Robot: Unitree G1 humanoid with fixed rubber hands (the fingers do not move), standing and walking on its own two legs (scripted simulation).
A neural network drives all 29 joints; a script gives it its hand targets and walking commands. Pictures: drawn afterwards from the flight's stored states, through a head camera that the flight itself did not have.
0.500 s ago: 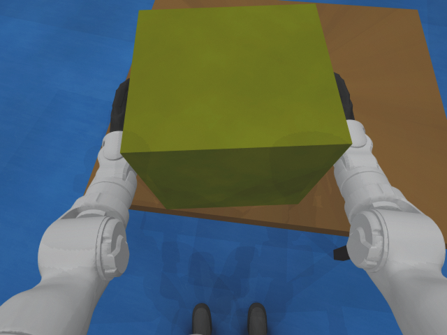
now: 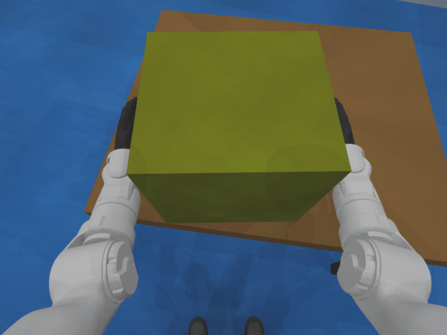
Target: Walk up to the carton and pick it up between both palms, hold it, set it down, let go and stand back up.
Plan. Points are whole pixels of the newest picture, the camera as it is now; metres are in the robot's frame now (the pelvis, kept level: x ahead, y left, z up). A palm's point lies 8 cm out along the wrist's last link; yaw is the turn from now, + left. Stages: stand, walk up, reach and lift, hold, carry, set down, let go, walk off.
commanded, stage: reach and lift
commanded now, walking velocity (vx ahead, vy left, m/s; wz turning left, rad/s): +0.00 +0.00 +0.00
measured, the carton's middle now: (232, 139) +0.46 -0.03 +0.00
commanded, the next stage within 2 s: none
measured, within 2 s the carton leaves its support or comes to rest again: leaves its support in 0.02 s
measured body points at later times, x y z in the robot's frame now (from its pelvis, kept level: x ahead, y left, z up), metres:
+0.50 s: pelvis -0.02 +0.00 +0.00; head +0.08 -0.01 +0.44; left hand +0.44 +0.17 +0.05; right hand +0.41 -0.22 +0.03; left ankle -0.01 +0.11 -0.75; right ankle -0.02 -0.10 -0.75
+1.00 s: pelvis -0.02 -0.01 +0.00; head +0.03 -0.01 +0.45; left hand +0.41 +0.18 +0.08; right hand +0.40 -0.21 +0.07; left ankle -0.01 +0.11 -0.75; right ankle -0.02 -0.10 -0.75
